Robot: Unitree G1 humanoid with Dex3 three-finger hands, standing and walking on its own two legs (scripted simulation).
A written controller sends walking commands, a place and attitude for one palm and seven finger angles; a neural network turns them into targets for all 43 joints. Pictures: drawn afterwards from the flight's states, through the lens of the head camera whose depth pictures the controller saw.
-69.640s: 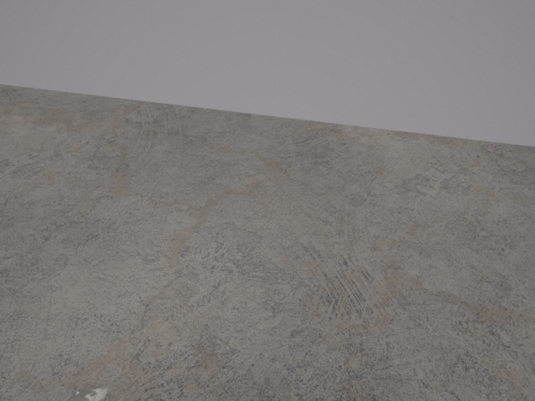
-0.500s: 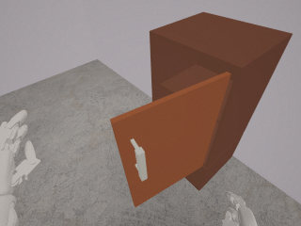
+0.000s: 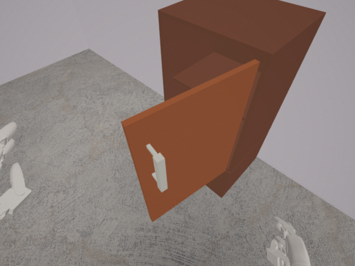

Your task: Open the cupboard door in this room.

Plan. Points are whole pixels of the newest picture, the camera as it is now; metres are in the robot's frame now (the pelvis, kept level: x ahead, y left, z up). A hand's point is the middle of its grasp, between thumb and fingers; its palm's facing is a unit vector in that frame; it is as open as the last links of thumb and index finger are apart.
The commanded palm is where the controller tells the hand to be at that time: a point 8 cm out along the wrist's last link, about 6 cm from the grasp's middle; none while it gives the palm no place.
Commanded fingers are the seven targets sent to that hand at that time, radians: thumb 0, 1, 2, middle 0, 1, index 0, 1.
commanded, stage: step back with the hand held close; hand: left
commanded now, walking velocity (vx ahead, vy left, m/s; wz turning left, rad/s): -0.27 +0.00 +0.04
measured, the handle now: (156, 168) +0.36 +0.08 -0.02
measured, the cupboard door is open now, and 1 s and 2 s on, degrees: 79 79 79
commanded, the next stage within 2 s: stop stepping back and stand still in 0.84 s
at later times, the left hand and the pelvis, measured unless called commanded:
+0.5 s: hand out of the picture +0.11 +0.28 +0.16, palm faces +0.53 -0.70 -0.48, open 7.4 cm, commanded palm +0.04 +0.31 +0.17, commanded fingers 0.00 0.90 0.90 -0.20 -0.30 -0.20 -0.30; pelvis -0.07 +0.00 -0.02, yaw +5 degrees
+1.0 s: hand out of the picture +0.07 +0.22 +0.16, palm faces +0.36 -0.81 -0.47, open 7.4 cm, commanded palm +0.00 +0.27 +0.17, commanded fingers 0.00 0.90 0.90 -0.20 -0.30 -0.20 -0.30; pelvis -0.16 -0.03 -0.01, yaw -2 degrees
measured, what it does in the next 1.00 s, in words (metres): walks backwards: right foot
